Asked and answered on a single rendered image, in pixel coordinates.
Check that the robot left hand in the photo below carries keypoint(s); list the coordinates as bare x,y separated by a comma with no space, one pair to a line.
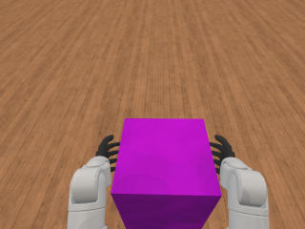
103,149

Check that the robot right hand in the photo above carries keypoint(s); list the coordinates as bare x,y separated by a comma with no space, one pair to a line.
225,151

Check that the right robot forearm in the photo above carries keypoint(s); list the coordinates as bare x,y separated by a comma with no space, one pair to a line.
247,195

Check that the carton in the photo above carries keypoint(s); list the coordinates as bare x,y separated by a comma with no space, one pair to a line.
164,175

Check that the left robot forearm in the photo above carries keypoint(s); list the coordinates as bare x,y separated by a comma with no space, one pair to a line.
88,193

